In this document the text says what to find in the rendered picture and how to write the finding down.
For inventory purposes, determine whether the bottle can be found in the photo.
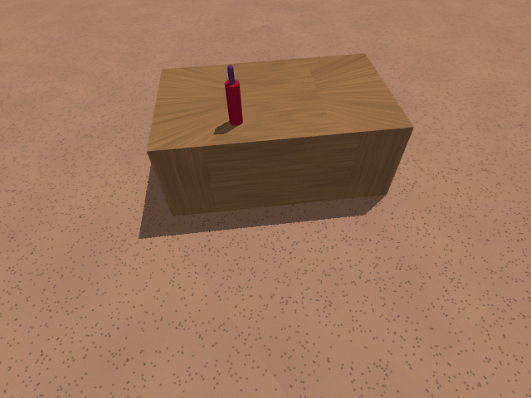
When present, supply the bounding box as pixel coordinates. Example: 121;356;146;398
225;65;243;126

